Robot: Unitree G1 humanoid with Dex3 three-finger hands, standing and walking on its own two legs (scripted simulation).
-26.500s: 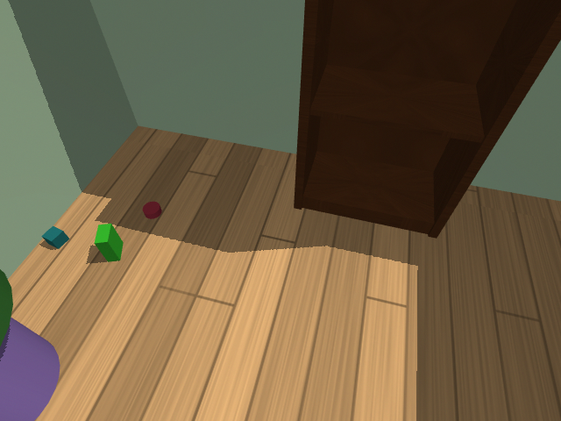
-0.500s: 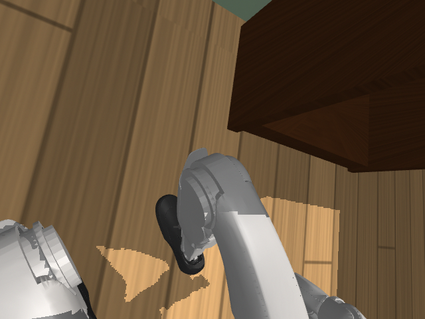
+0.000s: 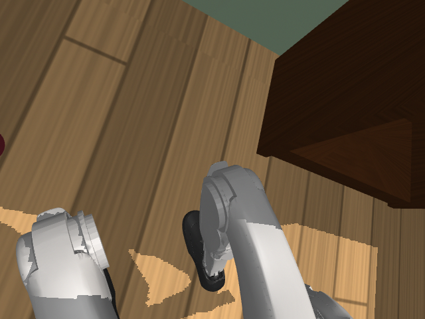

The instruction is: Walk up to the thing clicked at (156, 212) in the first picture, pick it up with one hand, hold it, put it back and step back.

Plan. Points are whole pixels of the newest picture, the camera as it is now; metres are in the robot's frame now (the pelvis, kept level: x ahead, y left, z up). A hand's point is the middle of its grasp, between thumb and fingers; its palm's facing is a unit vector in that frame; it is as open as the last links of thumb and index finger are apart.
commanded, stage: withdraw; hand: left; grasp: from above
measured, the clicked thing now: out of the picture +0.46 +0.33 -0.30
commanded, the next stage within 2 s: home in 0.48 s
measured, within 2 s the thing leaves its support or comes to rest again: neither
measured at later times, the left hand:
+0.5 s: hand out of the picture +0.43 +0.33 -0.13, palm faces -0.49 -0.09 -0.87, open 13.9 cm
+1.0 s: hand out of the picture +0.41 +0.33 -0.06, palm faces -0.29 -0.39 -0.87, open 10.1 cm
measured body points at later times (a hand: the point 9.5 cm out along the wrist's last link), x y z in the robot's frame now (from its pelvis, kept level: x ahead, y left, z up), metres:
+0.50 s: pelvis -0.02 -0.01 +0.02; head +0.21 +0.09 +0.40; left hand +0.45 +0.33 -0.08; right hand +0.08 -0.28 -0.06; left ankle +0.06 +0.12 -0.28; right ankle +0.12 -0.13 -0.28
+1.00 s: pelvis +0.00 +0.00 +0.08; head +0.22 +0.07 +0.46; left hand +0.42 +0.35 -0.01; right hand +0.10 -0.26 -0.04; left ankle +0.06 +0.12 -0.28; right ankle +0.12 -0.13 -0.28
